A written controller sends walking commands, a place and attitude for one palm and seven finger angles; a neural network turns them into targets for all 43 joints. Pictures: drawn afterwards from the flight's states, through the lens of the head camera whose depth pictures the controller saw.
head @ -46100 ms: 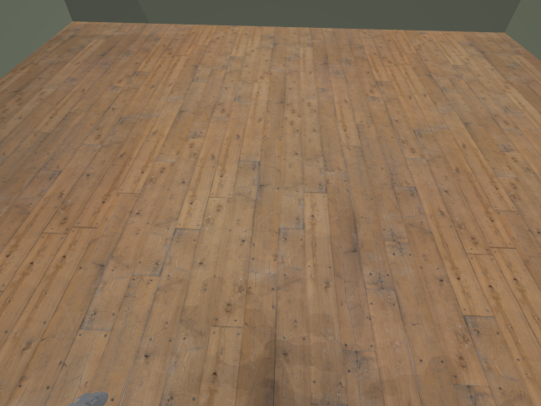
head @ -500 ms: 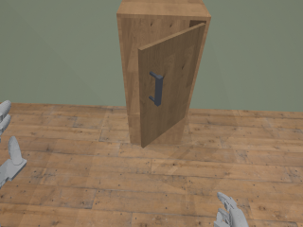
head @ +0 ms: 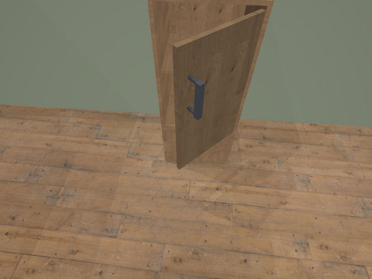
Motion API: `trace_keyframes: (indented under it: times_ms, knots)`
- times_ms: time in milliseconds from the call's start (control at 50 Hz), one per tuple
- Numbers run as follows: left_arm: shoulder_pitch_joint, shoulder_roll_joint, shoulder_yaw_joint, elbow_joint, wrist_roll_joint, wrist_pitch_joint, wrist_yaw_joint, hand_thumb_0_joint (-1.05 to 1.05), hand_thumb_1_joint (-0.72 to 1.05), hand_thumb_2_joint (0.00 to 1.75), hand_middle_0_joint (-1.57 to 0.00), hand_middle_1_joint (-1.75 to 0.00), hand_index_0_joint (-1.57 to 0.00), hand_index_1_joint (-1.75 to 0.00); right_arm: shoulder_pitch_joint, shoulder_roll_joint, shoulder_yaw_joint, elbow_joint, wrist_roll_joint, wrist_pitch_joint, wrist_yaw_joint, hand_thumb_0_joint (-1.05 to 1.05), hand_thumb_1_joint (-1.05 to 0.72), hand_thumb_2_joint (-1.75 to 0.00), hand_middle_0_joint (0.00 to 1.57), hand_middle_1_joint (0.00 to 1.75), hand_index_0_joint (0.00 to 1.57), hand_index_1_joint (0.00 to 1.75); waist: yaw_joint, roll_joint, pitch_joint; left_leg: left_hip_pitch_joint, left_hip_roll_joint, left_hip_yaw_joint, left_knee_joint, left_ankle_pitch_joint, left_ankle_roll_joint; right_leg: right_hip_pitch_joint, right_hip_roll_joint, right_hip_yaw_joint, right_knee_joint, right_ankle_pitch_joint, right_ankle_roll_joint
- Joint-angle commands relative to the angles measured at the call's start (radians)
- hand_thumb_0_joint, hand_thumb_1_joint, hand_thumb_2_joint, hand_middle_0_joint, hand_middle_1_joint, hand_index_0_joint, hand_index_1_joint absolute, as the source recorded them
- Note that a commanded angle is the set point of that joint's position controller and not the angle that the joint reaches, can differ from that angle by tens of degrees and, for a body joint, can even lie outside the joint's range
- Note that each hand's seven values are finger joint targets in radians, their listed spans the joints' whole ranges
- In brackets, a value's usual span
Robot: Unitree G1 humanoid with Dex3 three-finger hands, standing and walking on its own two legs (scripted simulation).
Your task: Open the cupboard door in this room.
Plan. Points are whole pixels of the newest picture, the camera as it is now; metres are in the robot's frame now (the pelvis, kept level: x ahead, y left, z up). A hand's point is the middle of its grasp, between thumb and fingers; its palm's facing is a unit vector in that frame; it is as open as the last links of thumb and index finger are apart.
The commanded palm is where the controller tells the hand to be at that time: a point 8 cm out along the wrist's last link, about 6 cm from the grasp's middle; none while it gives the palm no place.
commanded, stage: let the arm hang, fingers relaxed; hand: left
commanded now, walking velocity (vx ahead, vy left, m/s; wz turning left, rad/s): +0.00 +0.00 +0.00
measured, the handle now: (194, 98) +0.61 +0.00 +0.01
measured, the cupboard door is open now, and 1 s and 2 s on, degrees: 44 44 44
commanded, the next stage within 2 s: look to check the result in 0.66 s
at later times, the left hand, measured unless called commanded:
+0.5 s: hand out of the picture +0.01 +0.18 -0.17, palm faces +0.02 -0.98 -0.19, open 7.3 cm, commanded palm none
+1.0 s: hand out of the picture +0.03 +0.23 -0.17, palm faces +0.00 -0.97 -0.25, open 7.4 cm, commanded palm none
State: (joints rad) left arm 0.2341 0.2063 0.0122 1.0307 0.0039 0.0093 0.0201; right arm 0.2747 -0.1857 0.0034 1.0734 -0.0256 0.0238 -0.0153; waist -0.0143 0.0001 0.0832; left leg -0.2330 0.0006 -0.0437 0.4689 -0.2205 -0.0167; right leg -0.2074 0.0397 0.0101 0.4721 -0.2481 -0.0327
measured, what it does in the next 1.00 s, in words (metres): stands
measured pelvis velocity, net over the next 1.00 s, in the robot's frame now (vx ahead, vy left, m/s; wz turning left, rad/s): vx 0.00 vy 0.02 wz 0.00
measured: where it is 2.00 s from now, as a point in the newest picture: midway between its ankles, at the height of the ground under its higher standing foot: outside the picture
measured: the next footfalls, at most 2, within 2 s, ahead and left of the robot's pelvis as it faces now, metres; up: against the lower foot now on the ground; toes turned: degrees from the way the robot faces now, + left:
none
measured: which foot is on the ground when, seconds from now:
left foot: down 0.00-1.00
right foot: down 0.00-1.00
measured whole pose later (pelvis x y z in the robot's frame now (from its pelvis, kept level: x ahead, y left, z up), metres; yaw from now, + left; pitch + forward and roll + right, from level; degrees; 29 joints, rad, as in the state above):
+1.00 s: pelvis +0.00 +0.02 +0.01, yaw +0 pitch -2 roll +0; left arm 0.18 0.23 0.02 1.14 0.01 -0.01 0.01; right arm 0.19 -0.22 -0.01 1.13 -0.02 0.00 -0.02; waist 0.00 0.00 0.08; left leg -0.17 -0.03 -0.03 0.37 -0.17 0.02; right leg -0.16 0.00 0.03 0.39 -0.21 0.00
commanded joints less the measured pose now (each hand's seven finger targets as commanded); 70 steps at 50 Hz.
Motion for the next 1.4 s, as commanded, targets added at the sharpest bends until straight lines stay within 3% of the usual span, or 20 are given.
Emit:
trace_keyframes:
  times_ms: [0, 200, 440, 540, 720, 920, 1180, 1340, 1380]
  knots:
    - [0.007, 0.116, 0.023, 0.009, -0.001, -0.026, 0.009, 0.0, 0.9, 0.9, -0.2, -0.3, -0.2, -0.3, 0.013, -0.099, -0.025, -0.004, 0.005, -0.025, -0.015, 0.0, -0.9, -0.9, 0.2, 0.3, 0.2, 0.3, 0.004, -0.002, -0.082, 0.053, 0.071, -0.039, -0.09, 0.149, 0.037, 0.047, -0.127, 0.094, -0.134, 0.16, -0.013]
    - [0.017, 0.104, 0.02, 0.069, 0.001, -0.017, 0.011, 0.0, 0.9, 0.9, -0.2, -0.3, -0.2, -0.3, 0.038, -0.076, -0.02, 0.048, 0.001, -0.018, -0.015, 0.0, -0.9, -0.9, 0.2, 0.3, 0.2, 0.3, 0.0, -0.022, -0.009, 0.038, 0.063, -0.039, -0.127, 0.052, 0.039, -0.012, -0.122, 0.099, -0.185, -0.042, -0.009]
    - [0.038, 0.078, 0.021, 0.081, 0.004, -0.021, 0.012, 0.0, 0.9, 0.9, -0.2, -0.3, -0.2, -0.3, 0.019, -0.065, -0.02, 0.047, 0.001, -0.025, -0.018, 0.0, -0.9, -0.9, 0.2, 0.3, 0.2, 0.3, 0.004, 0.026, -0.002, 0.037, 0.067, -0.047, -0.14, 0.06, 0.038, -0.017, -0.122, 0.091, -0.166, 0.007, -0.004]
    - [0.034, 0.083, 0.022, 0.079, 0.005, -0.024, 0.01, 0.0, 0.9, 0.9, -0.2, -0.3, -0.2, -0.3, 0.013, -0.08, -0.025, 0.041, 0.001, -0.027, -0.018, 0.0, -0.9, -0.9, 0.2, 0.3, 0.2, 0.3, 0.003, 0.009, -0.006, 0.041, 0.069, -0.051, -0.143, 0.05, 0.042, -0.018, -0.121, 0.091, -0.165, 0.005, -0.004]
    - [0.017, 0.119, 0.028, 0.076, 0.005, -0.03, 0.009, 0.0, 0.9, 0.9, -0.2, -0.3, -0.2, -0.3, -0.013, -0.117, -0.032, 0.034, 0.004, -0.035, -0.018, 0.0, -0.9, -0.9, 0.2, 0.3, 0.2, 0.3, 0.007, 0.021, -0.039, 0.057, 0.078, -0.065, -0.147, 0.103, 0.048, 0.019, -0.127, 0.085, -0.152, 0.068, -0.007]
    - [-0.028, 0.165, 0.031, 0.073, 0.007, -0.029, 0.003, 0.0, 0.9, 0.9, -0.2, -0.3, -0.2, -0.3, -0.061, -0.175, -0.039, 0.025, 0.003, -0.038, -0.013, 0.0, -0.9, -0.9, 0.2, 0.3, 0.2, 0.3, 0.008, 0.018, -0.036, 0.059, 0.085, -0.083, -0.18, 0.065, 0.049, 0.027, -0.129, 0.086, -0.159, 0.043, -0.006]
    - [-0.092, 0.235, 0.037, 0.058, 0.007, -0.041, 0.0, 0.0, 0.9, 0.9, -0.2, -0.3, -0.2, -0.3, -0.14, -0.246, -0.042, 0.015, 0.006, -0.045, -0.008, 0.0, -0.9, -0.9, 0.2, 0.3, 0.2, 0.3, 0.011, 0.001, -0.075, 0.11, 0.091, -0.077, -0.178, 0.174, 0.046, 0.064, -0.145, 0.091, -0.177, 0.139, -0.004]
    - [-0.121, 0.261, 0.036, 0.053, 0.007, -0.041, -0.003, 0.0, 0.9, 0.9, -0.2, -0.3, -0.2, -0.3, -0.168, -0.273, -0.042, 0.013, 0.004, -0.045, -0.005, 0.0, -0.9, -0.9, 0.2, 0.3, 0.2, 0.3, 0.007, 0.012, -0.082, 0.134, 0.097, -0.069, -0.182, 0.188, 0.039, 0.066, -0.148, 0.103, -0.186, 0.17, -0.004]
    - [-0.109, 0.227, 0.037, 0.044, 0.007, -0.029, -0.002, 0.0, 0.9, 0.9, -0.2, -0.3, -0.2, -0.3, -0.144, -0.234, -0.039, 0.011, 0.004, -0.038, -0.009, 0.0, -0.9, -0.9, 0.2, 0.3, 0.2, 0.3, 0.005, -0.001, -0.094, 0.149, 0.106, -0.036, -0.141, 0.202, 0.033, 0.043, -0.144, 0.118, -0.158, 0.226, -0.002]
